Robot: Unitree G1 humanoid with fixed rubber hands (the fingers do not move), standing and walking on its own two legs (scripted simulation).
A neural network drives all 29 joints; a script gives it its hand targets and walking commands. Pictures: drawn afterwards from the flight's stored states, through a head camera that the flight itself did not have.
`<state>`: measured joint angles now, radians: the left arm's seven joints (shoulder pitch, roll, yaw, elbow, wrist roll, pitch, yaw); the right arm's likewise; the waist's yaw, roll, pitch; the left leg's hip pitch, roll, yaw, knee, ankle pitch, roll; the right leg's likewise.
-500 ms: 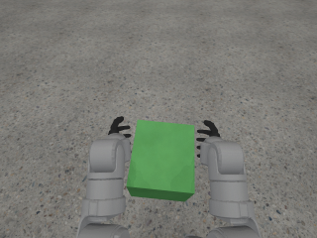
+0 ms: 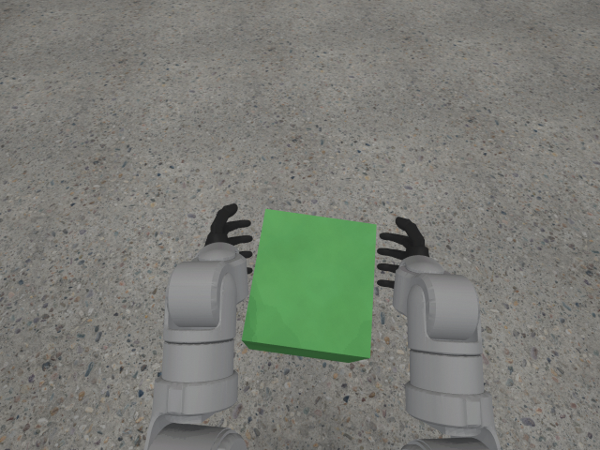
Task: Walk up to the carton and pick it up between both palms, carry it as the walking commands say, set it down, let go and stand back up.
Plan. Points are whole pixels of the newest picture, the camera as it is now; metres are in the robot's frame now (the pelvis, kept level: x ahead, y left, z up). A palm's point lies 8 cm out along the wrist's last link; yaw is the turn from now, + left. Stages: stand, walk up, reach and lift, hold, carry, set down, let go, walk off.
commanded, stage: carry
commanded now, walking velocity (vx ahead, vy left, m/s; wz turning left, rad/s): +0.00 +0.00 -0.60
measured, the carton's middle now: (309, 290) +0.34 +0.02 -0.01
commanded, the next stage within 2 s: none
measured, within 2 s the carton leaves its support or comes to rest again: neither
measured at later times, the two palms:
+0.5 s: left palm (296, 285) +0.28 +0.03 +0.11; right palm (519, 360) +0.21 -0.20 +0.10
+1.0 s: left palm (394, 351) +0.21 -0.08 +0.09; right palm out of the picture +0.07 -0.27 +0.10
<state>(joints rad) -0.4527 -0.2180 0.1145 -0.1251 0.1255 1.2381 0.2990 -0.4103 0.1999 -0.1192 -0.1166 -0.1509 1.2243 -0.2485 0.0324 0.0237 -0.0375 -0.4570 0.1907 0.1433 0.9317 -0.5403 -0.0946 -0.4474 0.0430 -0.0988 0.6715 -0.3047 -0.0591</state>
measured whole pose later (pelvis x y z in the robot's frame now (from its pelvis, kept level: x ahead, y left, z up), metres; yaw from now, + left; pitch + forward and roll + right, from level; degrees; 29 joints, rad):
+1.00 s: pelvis -0.11 +0.01 +0.01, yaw -36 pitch +4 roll +1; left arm -0.42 -0.20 0.14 -0.15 0.16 1.23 0.24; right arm -0.46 0.22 -0.13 -0.06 -0.10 1.22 -0.31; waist -0.02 -0.08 -0.03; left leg -0.40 0.05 0.12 0.61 -0.26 0.01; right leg -0.55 0.09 0.05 0.78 -0.37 -0.02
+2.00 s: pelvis -0.23 +0.06 +0.01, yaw -72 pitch +3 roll -3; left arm -0.45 -0.22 0.12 -0.11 0.11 1.26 0.36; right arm -0.41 0.20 -0.11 -0.08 -0.16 1.25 -0.22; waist 0.05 0.03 -0.05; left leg -0.38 0.23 0.23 0.64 -0.28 -0.03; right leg -0.41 0.00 -0.11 0.73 -0.41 0.04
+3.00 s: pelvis -0.30 +0.20 +0.01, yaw -105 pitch +3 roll +0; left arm -0.45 -0.22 0.10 0.00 0.16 1.22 0.22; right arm -0.39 0.19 -0.13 -0.09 -0.09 1.28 -0.38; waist -0.04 0.04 -0.04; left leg -0.59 0.14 0.09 1.10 -0.55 -0.10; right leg -0.41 0.01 -0.08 0.61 -0.25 -0.05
